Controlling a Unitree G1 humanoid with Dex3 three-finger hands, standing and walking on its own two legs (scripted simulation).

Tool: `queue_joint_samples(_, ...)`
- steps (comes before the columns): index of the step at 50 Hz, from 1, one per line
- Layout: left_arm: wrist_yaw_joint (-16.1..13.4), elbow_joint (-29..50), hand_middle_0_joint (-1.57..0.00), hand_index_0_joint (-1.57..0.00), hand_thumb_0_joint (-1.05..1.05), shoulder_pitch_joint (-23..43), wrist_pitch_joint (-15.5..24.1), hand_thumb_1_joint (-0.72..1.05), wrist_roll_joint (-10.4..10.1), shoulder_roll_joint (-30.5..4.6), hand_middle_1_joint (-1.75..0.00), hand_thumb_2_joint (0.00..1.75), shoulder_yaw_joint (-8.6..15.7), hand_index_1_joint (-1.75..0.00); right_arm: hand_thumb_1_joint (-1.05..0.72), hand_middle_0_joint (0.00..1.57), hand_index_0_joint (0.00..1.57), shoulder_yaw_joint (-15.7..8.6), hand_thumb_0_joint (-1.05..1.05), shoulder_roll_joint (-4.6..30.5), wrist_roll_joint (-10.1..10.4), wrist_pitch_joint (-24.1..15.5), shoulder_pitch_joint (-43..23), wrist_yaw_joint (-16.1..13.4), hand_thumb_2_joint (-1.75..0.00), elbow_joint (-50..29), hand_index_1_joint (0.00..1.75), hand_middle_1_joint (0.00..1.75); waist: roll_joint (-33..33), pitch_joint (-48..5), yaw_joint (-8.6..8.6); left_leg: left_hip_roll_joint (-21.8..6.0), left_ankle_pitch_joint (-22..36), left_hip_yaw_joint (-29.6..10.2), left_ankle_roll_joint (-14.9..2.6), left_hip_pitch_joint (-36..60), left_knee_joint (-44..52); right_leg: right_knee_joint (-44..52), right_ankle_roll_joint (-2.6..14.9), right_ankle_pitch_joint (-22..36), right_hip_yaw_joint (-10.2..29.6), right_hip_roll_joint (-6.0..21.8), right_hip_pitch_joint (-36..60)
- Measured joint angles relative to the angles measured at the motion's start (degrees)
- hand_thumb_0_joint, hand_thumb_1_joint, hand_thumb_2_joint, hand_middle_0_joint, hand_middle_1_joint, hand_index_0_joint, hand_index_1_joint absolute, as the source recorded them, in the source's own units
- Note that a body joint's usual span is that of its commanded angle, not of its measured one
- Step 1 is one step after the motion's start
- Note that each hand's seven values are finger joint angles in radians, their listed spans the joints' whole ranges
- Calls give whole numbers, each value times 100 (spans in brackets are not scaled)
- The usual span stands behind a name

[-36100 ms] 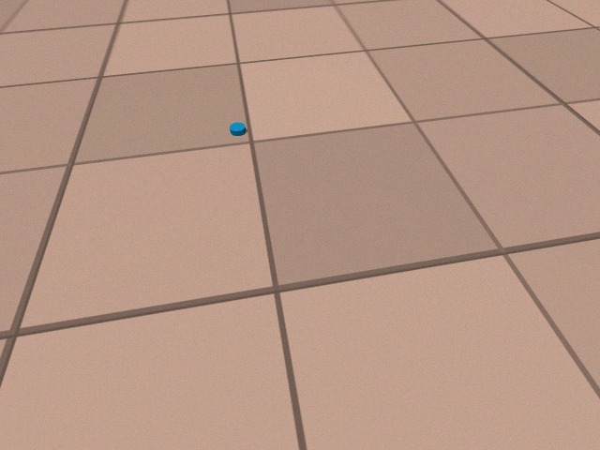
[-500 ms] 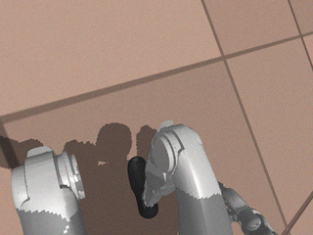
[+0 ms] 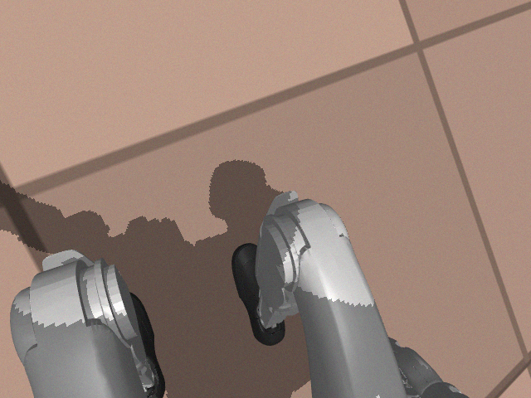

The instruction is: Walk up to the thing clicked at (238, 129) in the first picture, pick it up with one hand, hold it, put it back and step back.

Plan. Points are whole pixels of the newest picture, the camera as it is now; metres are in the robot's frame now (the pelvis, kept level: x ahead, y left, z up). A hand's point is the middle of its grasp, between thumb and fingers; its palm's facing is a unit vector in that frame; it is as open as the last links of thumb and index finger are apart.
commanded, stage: approach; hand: left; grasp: from above
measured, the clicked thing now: out of the picture +0.48 +0.42 -0.31
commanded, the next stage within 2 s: rest palm in 1.42 s
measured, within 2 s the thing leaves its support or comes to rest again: neither
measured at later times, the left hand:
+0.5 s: hand out of the picture +0.46 +0.45 -0.18, palm faces -0.35 -0.11 -0.93, open 13.5 cm
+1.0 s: hand out of the picture +0.47 +0.40 -0.17, palm faces -0.32 -0.17 -0.93, open 13.7 cm
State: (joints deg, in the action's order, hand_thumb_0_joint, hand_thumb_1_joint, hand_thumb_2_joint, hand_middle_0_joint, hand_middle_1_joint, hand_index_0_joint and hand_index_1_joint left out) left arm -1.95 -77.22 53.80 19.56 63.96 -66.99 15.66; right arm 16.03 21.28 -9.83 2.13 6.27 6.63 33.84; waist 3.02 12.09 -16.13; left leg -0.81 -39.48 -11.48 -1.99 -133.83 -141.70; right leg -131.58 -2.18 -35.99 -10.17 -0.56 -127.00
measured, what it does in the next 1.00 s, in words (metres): stands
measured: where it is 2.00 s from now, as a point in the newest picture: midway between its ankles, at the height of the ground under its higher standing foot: (205, 337)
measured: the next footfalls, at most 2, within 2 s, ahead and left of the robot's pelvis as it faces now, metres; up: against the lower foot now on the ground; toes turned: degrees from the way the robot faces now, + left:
none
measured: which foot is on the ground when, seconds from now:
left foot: down 0.00-1.00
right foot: down 0.00-1.00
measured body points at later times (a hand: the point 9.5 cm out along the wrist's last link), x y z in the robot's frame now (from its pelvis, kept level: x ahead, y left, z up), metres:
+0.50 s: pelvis +0.00 +0.01 -0.02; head +0.25 +0.14 +0.33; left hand +0.47 +0.45 -0.12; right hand +0.10 -0.25 -0.08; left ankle +0.07 +0.12 -0.29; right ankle +0.12 -0.12 -0.29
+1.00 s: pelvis +0.00 +0.00 +0.00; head +0.25 +0.15 +0.34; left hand +0.48 +0.40 -0.12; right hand +0.11 -0.28 -0.05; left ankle +0.07 +0.12 -0.29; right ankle +0.12 -0.12 -0.29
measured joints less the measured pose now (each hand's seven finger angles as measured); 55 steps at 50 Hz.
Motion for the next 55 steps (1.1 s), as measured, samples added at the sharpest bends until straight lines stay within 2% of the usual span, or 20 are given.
queue_joint_samples(2, -10, 1, -7, -15, 0, -45, 482, -39, 27, -7, -117, 83, 88, -110, -90, 21, 21, 6, 0, 19, -69, 40, -63, -61, -89, 60, 30, 30, 164, 27, 52, -7, 11, -67, 43, 54, -43, -24, 32, 43, -52, -17, 38)
queue_joint_samples(4, -148, 74, -7, -14, 0, -11, 952, -40, 233, 1, -116, 84, 83, -110, -90, 21, 21, -3, 0, 32, -156, 60, -132, -105, -89, 121, 30, 30, 332, 29, 111, -11, 9, -115, 78, 113, -101, -69, 54, 67, -88, -29, 86)
queue_joint_samples(6, -461, 177, -7, -14, 0, 29, 1299, -40, 515, 20, -115, 84, 26, -109, -90, 21, 20, -30, 0, 27, -240, 94, -226, -120, -89, 185, 30, 30, 478, -24, 145, -25, -13, -134, 92, 175, -168, -124, 57, 71, -98, -46, 133)
queue_joint_samples(8, -938, 83, -7, -14, 0, 87, 1452, -40, 773, 34, -114, 85, -51, -108, -90, 20, 20, -65, 0, -1, -302, 137, -360, -107, -89, 236, 30, 30, 559, -138, 127, -43, -42, -136, 78, 212, -224, -164, 41, 65, -96, -65, 166)
queue_joint_samples(11, -1688, -357, -7, -13, 0, 222, 1319, -40, 1157, 44, -112, 86, -180, -106, -89, 20, 20, -118, 0, -55, -343, 101, -551, -92, -88, 237, 30, 29, 547, -365, 47, -70, -56, -124, 16, 174, -276, -176, 6, 70, -86, -95, 150)
queue_joint_samples(14, -2233, -853, -7, -13, 0, 478, 926, -41, 1505, 79, -111, 87, -359, -105, -89, 20, 20, -198, 0, -134, -325, -67, -621, -69, -88, 209, 30, 29, 468, -614, -38, -87, -31, -60, -58, 46, -292, -183, -2, 84, -39, -105, 45)
queue_joint_samples(18, -2635, -1444, -7, -12, 0, 926, 252, -42, 1604, 81, -110, 88, -608, -105, -89, 20, 20, -213, 0, -237, -237, -322, -579, -13, -88, 171, 30, 29, 361, -819, -149, -84, 30, 41, -139, -148, -296, -212, -2, 95, 34, -89, -121)
queue_joint_samples(21, -2621, -1686, -7, -12, 0, 1203, -220, -42, 1515, -14, -110, 88, -678, -105, -89, 20, 20, -174, 0, -300, -152, -496, -466, 22, -88, 131, 30, 29, 304, -842, -233, -68, 74, 93, -179, -275, -299, -234, -37, 98, 76, -70, -227)
queue_joint_samples(23, -2438, -1729, -7, -13, 0, 1316, -464, -42, 1402, -127, -111, 88, -668, -106, -89, 20, 20, -139, 0, -329, -90, -569, -365, 38, -88, 100, 30, 29, 273, -798, -278, -56, 96, 114, -194, -341, -296, -240, -63, 97, 93, -58, -280)
queue_joint_samples(29, -1351, -1232, -8, -13, 0, 1088, -788, -41, 1038, -509, -114, 86, -546, -108, -90, 20, 20, -19, 0, -314, 30, -472, -65, 53, -89, -24, 30, 29, 209, -476, -306, -27, 96, 149, -196, -368, -216, -185, -99, 60, 122, -26, -293)
queue_joint_samples(32, -767, -800, -8, -14, 0, 779, -682, -41, 821, -556, -115, 85, -465, -109, -91, 21, 20, 24, 0, -220, 22, -322, 32, 36, -89, -69, 30, 30, 170, -219, -195, 4, 83, 123, -182, -288, -155, -113, -98, 30, 95, -5, -187)
queue_joint_samples(35, -326, -373, -8, -14, 0, 505, -328, -42, 497, -514, -115, 85, -297, -109, -91, 21, 21, 76, 0, -98, -32, -192, 73, 0, -89, -68, 30, 30, 182, -2, -52, 29, 65, 55, -147, -189, -117, -45, -92, 15, 37, 2, -64)
queue_joint_samples(37, -153, -144, -9, -14, 0, 351, 43, -42, 351, -468, -114, 85, -163, -109, -91, 21, 21, 93, 0, -39, -85, -130, 54, -42, -89, -24, 30, 30, 228, 91, 30, 41, 41, -25, -111, -116, -121, -14, -92, 9, -28, -5, 24)
queue_joint_samples(39, -90, 70, -9, -14, 0, 214, 461, -43, 329, -403, -113, 86, -37, -108, -91, 21, 21, 77, 0, -3, -140, -69, 26, -82, -89, 9, 30, 30, 296, 123, 94, 47, 8, -109, -71, -45, -142, 1, -83, 4, -94, -18, 101)
queue_joint_samples(41, -145, 321, -9, -14, 0, 96, 851, -43, 401, -310, -112, 87, 12, -107, -91, 21, 21, 20, 0, 15, -200, -14, -3, -96, -89, 27, 30, 30, 374, 97, 140, 53, -27, -176, -28, 27, -168, -3, -58, -9, -147, -26, 170)
queue_joint_samples(43, -343, 582, -9, -13, 0, 36, 1150, -44, 544, -174, -111, 87, 5, -106, -90, 21, 21, -71, 0, -3, -256, 37, -44, -91, -89, 58, 30, 30, 464, -1, 169, 43, -70, -204, 8, 104, -185, -20, -36, -27, -166, -37, 221)
queue_joint_samples(46, -939, 520, -8, -13, 0, 136, 1311, -44, 775, 25, -109, 88, -60, -105, -90, 21, 21, -183, 0, -50, -300, 103, -192, -54, -89, 123, 30, 30, 515, -255, 128, 30, -115, -203, 26, 170, -188, -37, -17, -52, -162, -44, 256)
queue_joint_samples(50, -1757, -274, -8, -12, 0, 447, 939, -44, 1224, 122, -108, 89, -286, -104, -90, 20, 20, -274, 0, -105, -254, 19, -417, 3, -89, 100, 30, 29, 394, -623, -37, -17, -100, -138, -24, 90, -169, -28, -7, -16, -110, -72, 147)
queue_joint_samples(53, -2086, -837, -8, -12, 0, 709, 492, -44, 1483, 166, -108, 90, -514, -104, -90, 20, 20, -324, 0, -143, -175, -124, -477, 51, -89, 49, 30, 29, 231, -766, -114, -41, -38, -55, -77, -38, -147, -27, 4, 37, -47, -80, 10)
queue_joint_samples(55, -2192, -1096, -8, -12, 0, 874, 205, -43, 1532, 190, -108, 90, -602, -104, -90, 20, 20, -332, 0, -177, -129, -230, -452, 86, -89, 14, 30, 29, 156, -777, -147, -51, 13, 18, -106, -99, -122, -38, -10, 69, 14, -75, -67)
